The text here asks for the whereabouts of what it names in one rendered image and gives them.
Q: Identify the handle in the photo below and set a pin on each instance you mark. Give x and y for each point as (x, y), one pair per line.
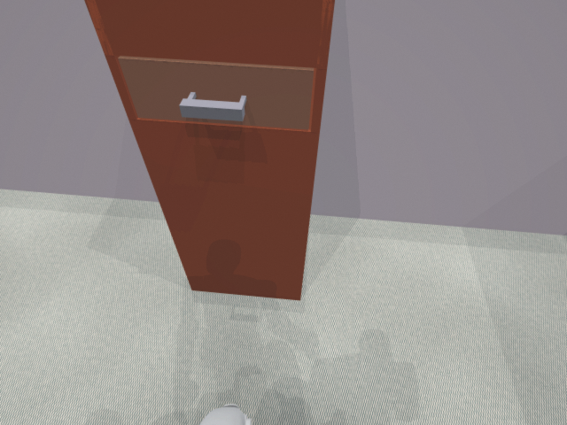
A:
(213, 110)

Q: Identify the cabinet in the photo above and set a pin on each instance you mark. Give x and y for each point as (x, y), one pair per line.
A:
(236, 198)

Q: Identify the drawer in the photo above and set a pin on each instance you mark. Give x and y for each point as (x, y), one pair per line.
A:
(276, 96)

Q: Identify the left robot thigh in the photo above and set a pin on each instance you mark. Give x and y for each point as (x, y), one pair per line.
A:
(226, 416)

